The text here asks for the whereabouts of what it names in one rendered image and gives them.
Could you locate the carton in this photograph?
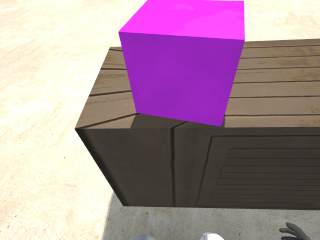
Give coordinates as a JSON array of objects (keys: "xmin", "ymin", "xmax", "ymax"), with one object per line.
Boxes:
[{"xmin": 118, "ymin": 0, "xmax": 245, "ymax": 127}]

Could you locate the pedestal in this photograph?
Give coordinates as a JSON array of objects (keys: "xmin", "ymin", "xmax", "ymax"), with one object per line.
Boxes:
[{"xmin": 74, "ymin": 38, "xmax": 320, "ymax": 211}]

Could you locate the robot right hand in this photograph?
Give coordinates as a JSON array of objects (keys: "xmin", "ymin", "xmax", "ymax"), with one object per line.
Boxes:
[{"xmin": 279, "ymin": 222, "xmax": 310, "ymax": 240}]

